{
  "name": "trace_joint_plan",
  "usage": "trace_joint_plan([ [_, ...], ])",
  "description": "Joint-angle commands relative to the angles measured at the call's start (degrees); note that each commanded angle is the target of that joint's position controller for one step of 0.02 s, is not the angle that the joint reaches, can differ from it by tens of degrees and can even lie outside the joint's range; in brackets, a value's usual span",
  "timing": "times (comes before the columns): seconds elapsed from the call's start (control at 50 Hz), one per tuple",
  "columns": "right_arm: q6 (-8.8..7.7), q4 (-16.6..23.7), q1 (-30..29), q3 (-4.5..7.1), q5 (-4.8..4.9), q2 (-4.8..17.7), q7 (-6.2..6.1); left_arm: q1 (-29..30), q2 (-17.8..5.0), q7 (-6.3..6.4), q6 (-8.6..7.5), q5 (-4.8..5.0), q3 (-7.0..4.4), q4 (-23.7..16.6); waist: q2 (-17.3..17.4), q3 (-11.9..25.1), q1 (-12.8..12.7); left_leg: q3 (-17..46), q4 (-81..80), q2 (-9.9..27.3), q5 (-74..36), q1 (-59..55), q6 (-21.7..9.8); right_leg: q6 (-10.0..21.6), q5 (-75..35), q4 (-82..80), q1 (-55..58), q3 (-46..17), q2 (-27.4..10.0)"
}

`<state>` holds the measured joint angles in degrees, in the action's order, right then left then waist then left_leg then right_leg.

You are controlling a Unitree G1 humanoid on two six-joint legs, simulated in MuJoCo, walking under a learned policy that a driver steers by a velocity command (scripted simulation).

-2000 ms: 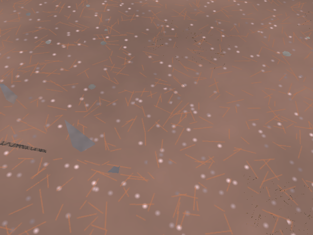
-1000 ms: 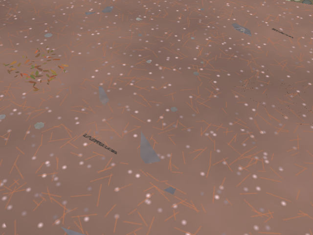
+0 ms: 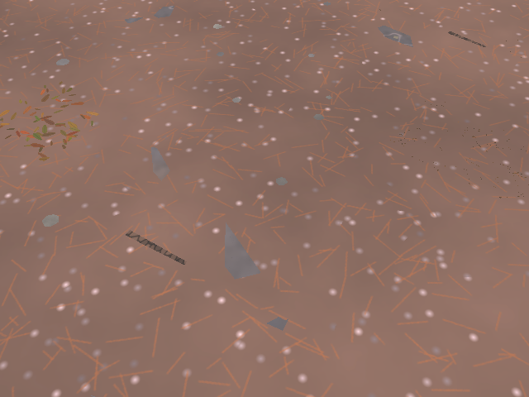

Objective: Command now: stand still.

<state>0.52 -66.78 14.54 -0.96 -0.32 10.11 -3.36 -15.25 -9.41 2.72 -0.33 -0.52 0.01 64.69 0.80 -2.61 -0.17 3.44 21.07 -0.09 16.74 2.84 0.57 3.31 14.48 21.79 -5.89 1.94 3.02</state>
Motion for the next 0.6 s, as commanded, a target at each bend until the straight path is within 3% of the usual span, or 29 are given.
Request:
trace_joint_plan([
  [0.02, -0.15, 0.0, 4.2, 0.49, -0.07, 4.2, -0.11, -3.9, -4.9, 0.1, -0.11, 0.0, -0.73, -0.3, -0.7, -1.0, 0.0, 2.5, -1.9, 4.6, -15.6, 4.2, -1.9, 0.5, -19.7, -2.4, 1.8, -6.5, -8.1],
  [0.06, -0.16, -0.2, 4.5, 0.44, -0.1, 4.0, -0.09, -4.0, -4.8, 0.08, -0.06, 0.0, -0.7, -0.2, -0.7, -1.2, 0.0, 2.5, -2.0, 4.6, -14.8, 4.5, -1.9, 0.5, -18.3, -2.6, 1.5, -6.6, -8.0],
  [0.08, -0.14, -0.4, 5.1, 0.34, -0.24, 3.7, -0.06, -4.4, -4.7, 0.01, -0.02, -0.04, -0.67, 0.0, -0.8, -0.3, -0.1, 2.2, -2.3, 4.1, -10.5, 4.5, -2.1, 0.7, -12.6, -3.3, 1.8, -6.6, -7.6],
  [0.12, -0.02, 0.0, 5.0, 0.76, -0.72, 4.1, 0.11, -5.4, -6.7, -0.18, 0.56, -0.04, -1.65, 0.1, -2.5, -1.6, -0.9, 0.0, 1.7, 1.0, 3.2, 8.3, -3.4, 2.5, 8.0, -4.0, 0.9, -8.0, -6.5],
  [0.14, 0.03, 0.8, 4.4, 0.86, -1.16, 3.9, 0.42, -7.0, -7.9, -0.31, 0.99, -0.13, -2.26, 0.3, -4.7, -3.2, -1.7, -1.4, 5.6, -0.7, 10.2, 12.9, -4.0, 4.4, 19.8, -5.7, 0.1, -11.5, -8.0],
  [0.18, -0.38, 3.2, 1.6, 0.65, -2.17, 2.3, 1.33, -11.9, -9.4, -0.67, 1.41, -0.35, -3.24, 1.3, -8.7, -7.6, -3.6, -5.5, 15.7, -1.9, 14.5, 22.0, -4.5, 9.4, 35.9, -12.3, -1.3, -22.7, -15.8],
  [0.22, -1.45, 6.0, -2.3, 0.9, -2.23, 2.5, 2.17, -13.5, -8.8, -1.03, 0.69, -1.21, -3.48, 1.4, -7.7, -10.4, -4.4, -4.5, 26.3, 1.3, 13.7, 26.7, -4.6, 13.3, 34.6, -16.8, -4.6, -30.3, -21.6],
  [0.26, -2.66, 7.4, -2.1, 1.41, -1.75, 3.0, 3.03, -10.9, -9.5, -1.26, -0.52, -1.42, -3.78, 0.1, -5.2, -8.6, -2.1, -2.9, 29.1, 3.4, 12.1, 28.7, -4.9, 13.0, 26.8, -16.8, -3.4, -28.3, -21.8],
  [0.34, -3.73, 7.4, 2.4, 2.22, -0.78, 2.4, 3.93, -5.4, -9.4, -1.43, -1.88, -0.28, -3.9, -2.3, -6.2, -4.7, 2.0, -7.0, 15.1, 1.0, 4.9, 12.5, -4.8, 8.1, 15.4, -12.7, -10.7, -14.3, -14.8],
  [0.36, -3.69, 6.1, 6.6, 2.3, -0.61, 1.4, 3.83, -4.4, -9.4, -1.51, -1.86, 0.19, -4.0, -2.5, -5.7, -4.3, 3.9, -9.3, 9.7, -0.6, -0.5, 4.5, -4.7, 7.4, 17.0, -9.8, -15.6, -11.7, -13.2],
  [0.38, -3.54, 4.3, 11.1, 2.72, -0.64, 1.6, 3.58, -4.3, -8.9, -1.63, -1.84, 0.06, -3.93, -2.7, -4.1, -3.9, 5.2, -10.5, 7.2, -2.7, -0.7, -2.8, -4.3, 6.9, 18.8, -5.5, -20.4, -10.1, -11.3],
  [0.4, -3.76, 3.0, 15.8, 3.3, -1.08, 3.1, 3.18, -3.8, -7.0, -1.84, -2.16, -0.52, -3.35, -3.4, 0.1, -3.3, 7.0, -6.4, 3.4, -0.5, 3.6, -9.0, -4.4, 5.7, 19.2, 2.9, -25.5, -7.1, -8.6],
  [0.42, -4.38, 2.7, 22.1, 4.39, -1.92, 8.1, 2.61, -2.8, -2.0, -2.46, -2.65, -0.32, -1.86, -5.4, 14.0, -1.0, 8.9, 17.4, -9.9, 14.9, 22.1, -12.2, -7.1, 2.8, 16.0, 23.6, -31.5, 1.4, -1.8],
  [0.44, -3.78, 1.6, 24.5, 5.08, -1.27, 11.1, 2.71, -2.5, -4.1, -2.93, -2.66, -1.32, -2.5, -7.1, 15.6, -3.1, 7.5, 34.7, -17.3, 22.1, 35.6, -8.1, -11.6, 3.1, 18.7, 36.9, -37.5, 0.4, 0.2],
  [0.46, -3.59, 3.6, 17.3, 4.64, -1.11, 9.4, 2.71, -1.5, -6.0, -3.56, -2.7, -2.26, -2.85, -7.6, 7.7, -8.3, 3.4, 32.9, -17.3, 21.9, 35.5, -1.4, -12.3, 3.6, 13.1, 42.8, -38.5, -2.6, -4.1],
  [0.48, -4.15, 5.7, 12.1, 4.28, -0.74, 8.1, 3.09, -1.0, -5.3, -4.12, -3.02, -1.86, -2.69, -7.5, 3.3, -9.3, 1.4, 26.6, -16.9, 19.3, 27.3, 2.1, -11.6, 3.3, 6.8, 43.1, -37.3, -3.6, -6.1],
  [0.52, -5.49, 6.8, 9.7, 3.58, -0.55, 5.8, 3.04, -2.1, -4.7, -4.68, -3.39, -1.48, -2.75, -6.6, 1.8, -6.7, -0.7, 15.8, -16.9, 14.5, 9.4, 1.8, -10.0, 1.6, -0.2, 40.6, -33.2, -3.0, -7.7],
  [0.6, -6.58, 4.2, 16.6, 2.72, -0.52, 3.9, 2.66, 1.7, -4.7, -4.8, -2.17, -1.27, -3.09, -7.8, 2.9, -4.2, -0.1, 5.4, -14.2, 11.0, -16.0, -3.7, -9.2, -0.2, -4.6, 39.2, -35.7, 0.4, -7.2],
])
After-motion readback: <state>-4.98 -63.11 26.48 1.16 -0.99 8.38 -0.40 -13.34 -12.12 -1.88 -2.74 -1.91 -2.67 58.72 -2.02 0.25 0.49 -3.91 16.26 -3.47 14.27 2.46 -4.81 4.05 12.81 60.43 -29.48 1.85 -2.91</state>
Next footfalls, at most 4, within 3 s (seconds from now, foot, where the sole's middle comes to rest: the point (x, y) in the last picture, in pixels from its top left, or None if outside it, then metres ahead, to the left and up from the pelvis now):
0.40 left None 0.09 0.13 -0.78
0.90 right None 0.44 0.00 -0.78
1.44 left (225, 308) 0.75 0.16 -0.78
1.98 right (303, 242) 0.98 -0.07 -0.78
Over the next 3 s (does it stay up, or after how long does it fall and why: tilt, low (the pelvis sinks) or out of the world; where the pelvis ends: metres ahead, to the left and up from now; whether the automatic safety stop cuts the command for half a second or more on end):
stays up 1.32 -0.24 0.00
